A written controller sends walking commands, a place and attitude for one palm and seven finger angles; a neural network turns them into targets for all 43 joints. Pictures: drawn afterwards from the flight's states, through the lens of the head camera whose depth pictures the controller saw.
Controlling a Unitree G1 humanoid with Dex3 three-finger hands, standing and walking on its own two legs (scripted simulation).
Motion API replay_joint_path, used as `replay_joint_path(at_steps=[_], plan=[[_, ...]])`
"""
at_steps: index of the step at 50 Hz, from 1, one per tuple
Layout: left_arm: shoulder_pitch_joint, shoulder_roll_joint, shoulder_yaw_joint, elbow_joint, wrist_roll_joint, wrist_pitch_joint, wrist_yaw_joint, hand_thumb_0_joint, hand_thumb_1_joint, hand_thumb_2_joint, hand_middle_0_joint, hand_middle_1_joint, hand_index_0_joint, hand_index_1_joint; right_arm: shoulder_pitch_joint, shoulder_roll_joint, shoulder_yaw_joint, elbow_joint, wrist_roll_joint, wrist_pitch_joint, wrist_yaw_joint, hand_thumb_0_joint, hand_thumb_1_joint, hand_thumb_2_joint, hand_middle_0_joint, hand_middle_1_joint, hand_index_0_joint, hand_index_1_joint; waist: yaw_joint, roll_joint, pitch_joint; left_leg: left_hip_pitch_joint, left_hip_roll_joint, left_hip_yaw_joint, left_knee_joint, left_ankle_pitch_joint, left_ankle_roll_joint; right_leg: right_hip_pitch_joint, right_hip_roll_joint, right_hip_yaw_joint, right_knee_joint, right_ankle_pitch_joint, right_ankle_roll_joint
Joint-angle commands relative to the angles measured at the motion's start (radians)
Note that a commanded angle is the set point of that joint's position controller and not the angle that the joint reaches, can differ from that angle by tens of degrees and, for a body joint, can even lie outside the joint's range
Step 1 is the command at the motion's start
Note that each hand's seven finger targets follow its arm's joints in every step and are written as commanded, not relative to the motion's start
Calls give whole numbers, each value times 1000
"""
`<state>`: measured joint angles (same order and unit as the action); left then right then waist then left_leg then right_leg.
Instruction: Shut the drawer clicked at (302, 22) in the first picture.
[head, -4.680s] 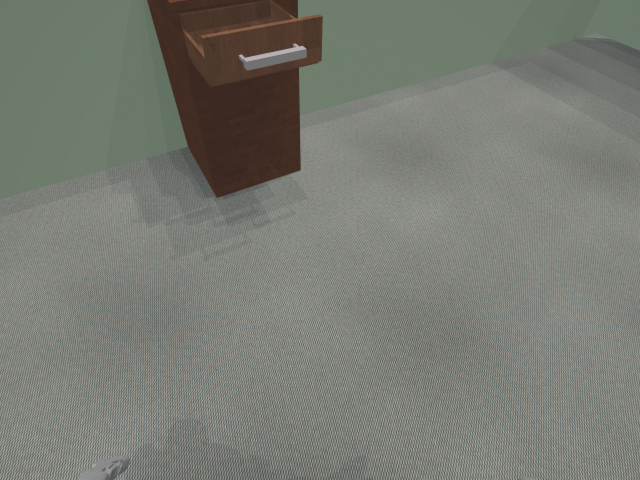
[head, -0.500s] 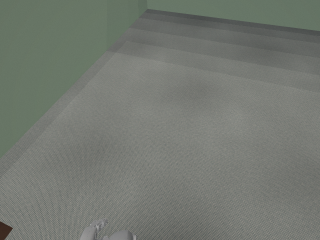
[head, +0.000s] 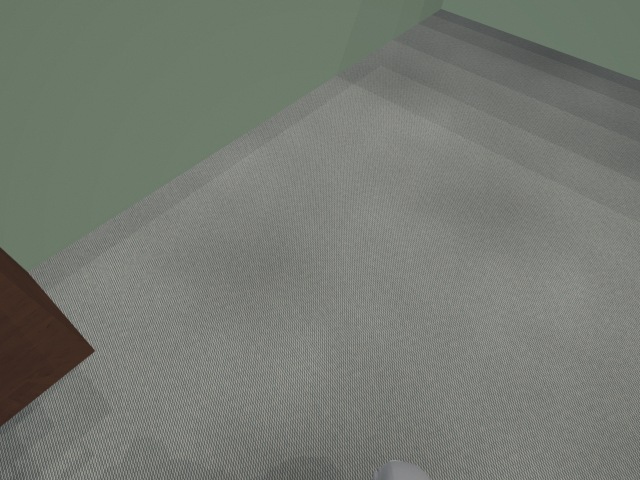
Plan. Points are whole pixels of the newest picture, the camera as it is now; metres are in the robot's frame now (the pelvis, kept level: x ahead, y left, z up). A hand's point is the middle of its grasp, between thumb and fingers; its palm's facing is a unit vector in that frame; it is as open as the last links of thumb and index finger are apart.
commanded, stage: turn to face it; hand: left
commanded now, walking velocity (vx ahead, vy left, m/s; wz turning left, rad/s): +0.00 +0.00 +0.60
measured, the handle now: out of the picture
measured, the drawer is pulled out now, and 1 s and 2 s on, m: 0.22 0.22 0.22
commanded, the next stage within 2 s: take the last steps up to it in 1.30 s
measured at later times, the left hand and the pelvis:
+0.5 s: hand out of the picture -0.02 +0.16 -0.16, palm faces +0.33 -0.91 -0.25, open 7.3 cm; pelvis -0.02 -0.05 +0.00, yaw +20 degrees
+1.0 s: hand out of the picture -0.04 +0.20 -0.15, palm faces +0.56 -0.78 -0.27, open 7.4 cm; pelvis -0.03 -0.05 +0.00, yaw +36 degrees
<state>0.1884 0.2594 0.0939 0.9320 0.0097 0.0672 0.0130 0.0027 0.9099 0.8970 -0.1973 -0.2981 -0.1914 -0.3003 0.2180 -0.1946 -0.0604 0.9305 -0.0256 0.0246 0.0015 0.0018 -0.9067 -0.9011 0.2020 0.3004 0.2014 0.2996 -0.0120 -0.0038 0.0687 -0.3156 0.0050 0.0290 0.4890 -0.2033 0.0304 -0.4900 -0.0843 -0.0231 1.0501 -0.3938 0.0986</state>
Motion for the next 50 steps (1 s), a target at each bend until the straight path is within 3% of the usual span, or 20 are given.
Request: replay_joint_path(at_steps=[1, 3, 6, 7, 8, 9, 11, 14, 22, 25, 27, 28, 29, 30, 31, 34, 37, 45, 48, 50], plan=[[-59, 35, -2, -108, -4, -36, 8, 0, 900, 900, -200, -300, -200, -300, 37, -221, -57, -55, -1, -9, -11, 0, -900, -900, 200, 300, 200, 300, -36, 136, -131, 195, 252, -311, -136, 295, 147, -3, 17, 7, -181, -59, -4], [-17, 29, -5, -106, -9, -41, 10, 0, 900, 900, -200, -300, -200, -300, -4, -231, -60, -68, -2, -1, -8, 0, -900, -900, 200, 300, 200, 300, -18, 180, -139, 130, 229, -328, -111, 315, 135, 113, 44, -4, -318, -55, -15], [108, 68, 4, -79, -10, -58, 14, 0, 900, 900, -200, -300, -200, -300, -66, -219, -65, -90, 10, 6, 0, 0, -900, -900, 200, 300, 200, 300, 46, 128, -161, -25, 151, -305, -12, 204, 63, 369, 47, -22, -631, 168, -28], [141, 138, 17, -80, 5, -69, 21, 0, 900, 900, -200, -300, -200, -300, -52, -158, -58, -104, 20, 7, 6, 0, -900, -900, 200, 300, 200, 300, 59, -66, -178, -190, 48, -210, 142, -25, -14, 516, -131, 136, -781, 140, -78], [126, 236, 34, -97, 20, -70, 25, 0, 900, 900, -200, -300, -200, -300, -73, -104, -47, -140, 17, 7, 8, 0, -900, -900, 200, 300, 200, 300, 69, -355, -128, -351, -81, -49, 402, -375, -85, 489, -398, 406, -821, 222, -197], [98, 221, 22, -113, 12, -66, 28, 0, 900, 900, -200, -300, -200, -300, -96, -165, -59, -139, 7, 11, 9, 0, -900, -900, 200, 300, 200, 300, 63, -245, -109, -303, -24, -108, 585, -387, -67, 342, -428, 363, -808, 244, -250], [-33, 144, 11, -140, 12, -69, 31, 0, 900, 900, -200, -300, -200, -300, -63, -148, -64, -105, 4, 29, 19, 0, -900, -900, 200, 300, 200, 300, -9, -192, -46, -295, 14, -103, 717, -265, -73, 259, -314, 218, -790, 231, -215], [-34, 107, -9, -142, 14, -78, 24, 0, 900, 900, -200, -300, -200, -300, -44, -130, -52, -78, 5, 32, 32, 0, -900, -900, 200, 300, 200, 300, -16, -167, -33, -279, 24, -32, 704, -183, -104, 311, -227, 22, -715, 421, -194], [85, 168, 9, -100, 22, -66, 19, 0, 900, 900, -200, -300, -200, -300, -176, -112, -30, -121, 14, 27, 36, 0, -900, -900, 200, 300, 200, 300, 64, -205, -59, -157, 29, 63, 360, -237, -106, 402, -288, -47, -658, 552, -219], [76, 187, 18, -99, 21, -60, 16, 0, 900, 900, -200, -300, -200, -300, -142, -119, -27, -120, 17, 15, 32, 0, -900, -900, 200, 300, 200, 300, 56, -227, -111, -77, 19, 90, 213, -222, -88, 437, -298, -76, -587, 612, -204], [66, 184, 20, -97, 11, -54, 11, 0, 900, 900, -200, -300, -200, -300, -82, -145, -32, -107, 13, 6, 29, 0, -900, -900, 200, 300, 200, 300, 20, -173, -147, 60, 13, 96, 17, -60, -75, 396, -274, -141, -472, 570, -146], [63, 165, 18, -104, 3, -51, 8, 0, 900, 900, -200, -300, -200, -300, -15, -201, -46, -90, 10, -4, 28, 0, -900, -900, 200, 300, 200, 300, -21, -51, -198, 238, 64, 15, -91, 114, -47, 276, -241, -167, -311, 475, -97], [37, 97, 5, -150, -5, -50, -2, 0, 900, 900, -200, -300, -200, -300, 56, -323, -78, -86, 5, -14, 19, 0, -900, -900, 200, 300, 200, 300, -67, 278, -219, 424, 334, -352, -109, 514, 83, -45, -88, -191, -78, -66, -8], [-42, 82, -11, -185, 4, -41, 3, 0, 900, 900, -200, -300, -200, -300, 123, -359, -83, -55, 15, -6, 11, 0, -900, -900, 200, 300, 200, 300, -92, 279, -212, 402, 429, -414, -94, 770, 187, -127, -48, -81, 51, -292, -1], [-65, 96, -9, -182, 9, -32, 7, 0, 900, 900, -200, -300, -200, -300, 121, -330, -73, -46, 13, -5, 5, 0, -900, -900, 200, 300, 200, 300, -83, 205, -197, 363, 402, -336, -84, 683, 190, -118, -69, -27, 96, -242, -14], [-54, 98, 2, -136, 4, -34, 0, 0, 900, 900, -200, -300, -200, -300, -34, -252, -49, -89, 7, -11, -12, 0, -900, -900, 200, 300, 200, 300, -26, 206, -118, 227, 262, -255, -107, 519, 135, -99, -54, 20, 126, -65, -6], [-16, 90, 1, -119, 4, -32, -4, 0, 900, 900, -200, -300, -200, -300, -53, -243, -45, -101, 7, -15, -10, 0, -900, -900, 200, 300, 200, 300, -5, 126, -135, 207, 216, -230, -125, 432, 118, -48, -26, 14, 70, -2, 2], [-97, 73, -7, -161, -2, -35, 7, 0, 900, 900, -200, -300, -200, -300, 7, -248, -57, -82, 2, -4, -6, 0, -900, -900, 200, 300, 200, 300, -34, 154, -122, 192, 210, -377, -125, 343, 149, 12, 24, 29, -159, -45, -2], [-50, 63, -11, -157, -9, -43, 9, 0, 900, 900, -200, -300, -200, -300, -25, -249, -59, -91, 0, 2, -5, 0, -900, -900, 200, 300, 200, 300, -11, 188, -142, 125, 183, -406, -85, 375, 137, 152, 61, 16, -331, -35, -17], [15, 73, -7, -139, -11, -52, 12, 0, 900, 900, -200, -300, -200, -300, -46, -238, -62, -97, 6, 5, -3, 0, -900, -900, 200, 300, 200, 300, 22, 153, -160, 50, 138, -399, -28, 322, 95, 301, 75, -1, -529, 110, -24]])
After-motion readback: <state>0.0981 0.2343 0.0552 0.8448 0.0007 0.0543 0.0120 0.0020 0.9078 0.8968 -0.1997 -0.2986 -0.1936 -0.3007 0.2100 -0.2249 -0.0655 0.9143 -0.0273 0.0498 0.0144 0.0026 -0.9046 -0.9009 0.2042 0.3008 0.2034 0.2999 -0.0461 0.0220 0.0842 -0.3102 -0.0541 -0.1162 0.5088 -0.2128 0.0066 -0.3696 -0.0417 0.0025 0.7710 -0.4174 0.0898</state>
